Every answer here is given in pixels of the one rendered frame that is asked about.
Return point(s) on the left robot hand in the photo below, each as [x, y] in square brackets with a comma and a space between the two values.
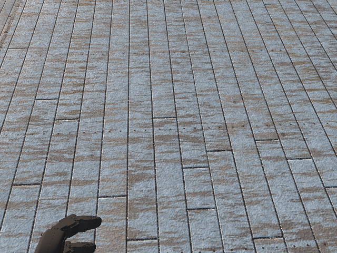
[53, 240]

